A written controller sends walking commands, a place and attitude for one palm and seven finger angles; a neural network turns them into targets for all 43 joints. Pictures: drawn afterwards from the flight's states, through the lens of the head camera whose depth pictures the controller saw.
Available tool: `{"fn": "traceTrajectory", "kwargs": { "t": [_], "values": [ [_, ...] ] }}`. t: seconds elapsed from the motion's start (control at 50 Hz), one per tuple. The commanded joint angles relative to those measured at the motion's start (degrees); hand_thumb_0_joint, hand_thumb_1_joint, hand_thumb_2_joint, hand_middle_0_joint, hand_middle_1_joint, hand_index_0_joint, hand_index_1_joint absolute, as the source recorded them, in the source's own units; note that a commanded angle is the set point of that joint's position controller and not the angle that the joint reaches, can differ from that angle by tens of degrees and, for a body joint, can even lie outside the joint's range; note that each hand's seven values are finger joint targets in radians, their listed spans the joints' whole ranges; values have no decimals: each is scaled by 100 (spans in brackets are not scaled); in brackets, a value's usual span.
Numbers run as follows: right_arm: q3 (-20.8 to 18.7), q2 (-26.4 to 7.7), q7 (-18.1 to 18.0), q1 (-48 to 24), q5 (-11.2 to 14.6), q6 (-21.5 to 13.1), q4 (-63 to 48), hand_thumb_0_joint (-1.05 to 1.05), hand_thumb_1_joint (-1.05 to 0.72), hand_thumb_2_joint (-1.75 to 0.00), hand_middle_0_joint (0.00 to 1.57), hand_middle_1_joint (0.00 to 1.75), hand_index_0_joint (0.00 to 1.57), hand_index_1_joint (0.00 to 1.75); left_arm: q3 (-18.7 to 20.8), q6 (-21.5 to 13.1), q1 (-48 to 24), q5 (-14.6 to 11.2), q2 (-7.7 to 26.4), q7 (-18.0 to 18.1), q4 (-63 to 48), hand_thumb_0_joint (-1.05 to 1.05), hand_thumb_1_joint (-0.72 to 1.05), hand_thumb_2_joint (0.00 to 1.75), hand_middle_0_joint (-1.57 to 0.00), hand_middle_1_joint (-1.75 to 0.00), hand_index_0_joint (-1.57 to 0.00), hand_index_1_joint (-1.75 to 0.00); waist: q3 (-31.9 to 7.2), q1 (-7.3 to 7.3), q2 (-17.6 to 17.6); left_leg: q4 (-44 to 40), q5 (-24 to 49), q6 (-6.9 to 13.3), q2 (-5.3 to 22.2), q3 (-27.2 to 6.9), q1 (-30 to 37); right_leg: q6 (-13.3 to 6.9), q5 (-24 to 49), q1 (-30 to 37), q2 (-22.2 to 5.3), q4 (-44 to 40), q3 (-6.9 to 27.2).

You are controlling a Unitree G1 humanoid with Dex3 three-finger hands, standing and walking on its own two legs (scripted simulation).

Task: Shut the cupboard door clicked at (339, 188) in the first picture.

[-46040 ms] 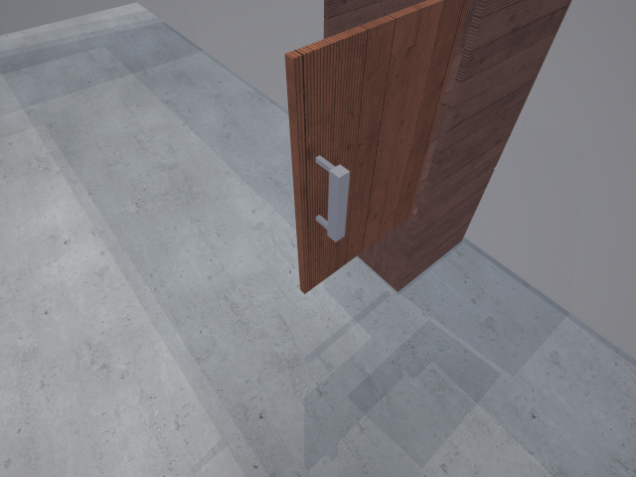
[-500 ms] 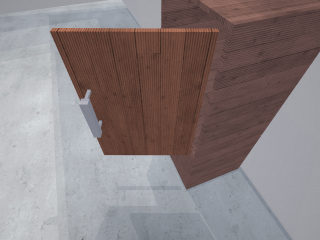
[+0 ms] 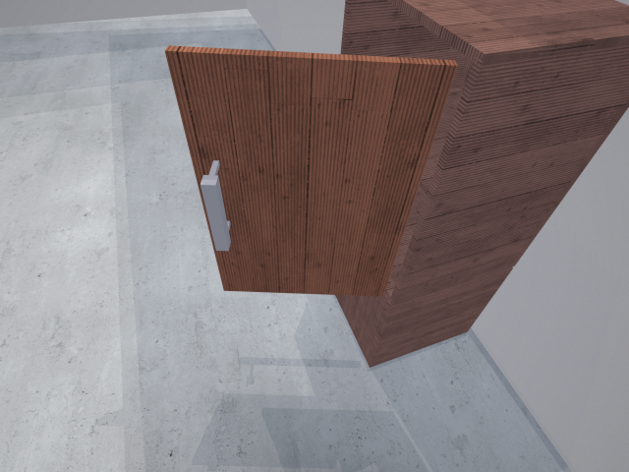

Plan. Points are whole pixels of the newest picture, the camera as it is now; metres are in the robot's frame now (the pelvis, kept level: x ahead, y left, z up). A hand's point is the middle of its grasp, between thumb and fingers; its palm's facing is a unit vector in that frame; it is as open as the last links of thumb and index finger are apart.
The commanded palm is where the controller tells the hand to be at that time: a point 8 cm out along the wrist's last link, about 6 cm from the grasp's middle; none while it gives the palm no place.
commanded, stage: come to a stop and stand still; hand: left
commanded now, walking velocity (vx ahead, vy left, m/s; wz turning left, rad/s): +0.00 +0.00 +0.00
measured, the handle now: (219, 207) +0.55 +0.21 -0.02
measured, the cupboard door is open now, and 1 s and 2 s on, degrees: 69 69 69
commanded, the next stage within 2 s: look again from close up in 0.08 s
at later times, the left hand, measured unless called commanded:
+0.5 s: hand out of the picture +0.09 +0.21 -0.16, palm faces -0.03 -0.96 -0.29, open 7.4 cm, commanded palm none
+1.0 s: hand out of the picture +0.10 +0.20 -0.17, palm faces -0.02 -0.97 -0.26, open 7.4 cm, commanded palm none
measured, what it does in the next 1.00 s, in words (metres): shifts its weight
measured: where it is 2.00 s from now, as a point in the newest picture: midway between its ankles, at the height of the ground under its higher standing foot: outside the picture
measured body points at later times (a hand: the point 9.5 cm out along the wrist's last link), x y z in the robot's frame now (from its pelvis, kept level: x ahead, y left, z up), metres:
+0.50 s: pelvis +0.02 -0.01 +0.01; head +0.04 -0.01 +0.45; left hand +0.09 +0.26 -0.14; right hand +0.11 -0.30 -0.13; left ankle +0.02 +0.08 -0.74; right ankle +0.05 -0.16 -0.74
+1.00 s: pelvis +0.06 -0.02 +0.00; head +0.06 -0.01 +0.45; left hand +0.10 +0.25 -0.15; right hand +0.10 -0.28 -0.14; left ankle +0.02 +0.08 -0.74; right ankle +0.05 -0.16 -0.74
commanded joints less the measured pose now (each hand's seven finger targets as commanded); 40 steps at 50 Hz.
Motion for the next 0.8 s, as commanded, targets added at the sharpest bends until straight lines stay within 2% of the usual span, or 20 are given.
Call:
{"fn": "traceTrajectory", "kwargs": {
  "t": [0.0,0.12,0.18,0.32,0.4,0.48,0.56,0.62,0.78],
  "values": [
    [-236,-1204,-41,-326,5,-152,-377,0,-90,-90,20,30,20,30,155,-197,-122,-4,821,46,-299,0,90,90,-20,-30,-20,-30,-16,-35,110,-1262,-1337,-44,876,-1097,-564,-277,-719,217,-170,-381,307],
    [-213,-1232,-40,-308,35,-177,-158,0,-90,-90,20,30,20,30,132,-227,-111,-20,899,59,-121,0,90,90,-20,-30,-20,-30,-146,-57,65,-1167,-887,-68,860,-1009,-304,-279,-555,238,-253,-472,382],
    [-187,-1210,-41,-333,51,-197,-55,0,-90,-90,20,30,20,30,116,-251,-122,-31,913,67,-49,0,90,90,-20,-30,-20,-30,-249,-60,-31,-1015,-308,-77,835,-893,-99,-285,-283,289,-314,-513,410],
    [-144,-1210,-65,-483,63,-236,143,0,-90,-90,20,30,20,30,106,-265,-250,-46,944,84,67,0,90,90,-20,-30,-20,-30,-397,-50,57,-926,562,-107,857,-785,175,-281,285,500,-347,-518,419],
    [-123,-1209,-65,-592,55,-222,192,0,-90,-90,20,30,20,30,101,-266,-357,-45,961,81,85,0,90,90,-20,-30,-20,-30,-277,-43,52,-962,572,-131,844,-758,193,-278,279,489,-355,-608,449],
    [-108,-1236,-66,-649,51,-229,239,0,-90,-90,20,30,20,30,105,-274,-476,-46,982,80,81,0,90,90,-20,-30,-20,-30,-440,-43,65,-960,794,-149,862,-738,292,-279,510,654,-368,-613,437],
    [-94,-1225,-67,-722,48,-230,265,0,-90,-90,20,30,20,30,104,-269,-558,-41,987,76,72,0,90,90,-20,-30,-20,-30,-406,-21,159,-1011,863,-166,860,-723,311,-269,582,726,-375,-670,421],
    [-93,-1256,-69,-744,42,-222,269,0,-90,-90,20,30,20,30,106,-277,-639,-48,1007,69,65,0,90,90,-20,-30,-20,-30,-454,-41,21,-1027,913,-183,872,-725,384,-273,664,742,-369,-692,434],
    [-64,-1264,-77,-743,50,-226,331,0,-90,-90,20,30,20,30,91,-267,-664,-50,999,68,78,0,90,90,-20,-30,-20,-30,-485,-37,21,-1087,1125,-199,890,-697,506,-264,863,852,-371,-748,419]
  ]
}}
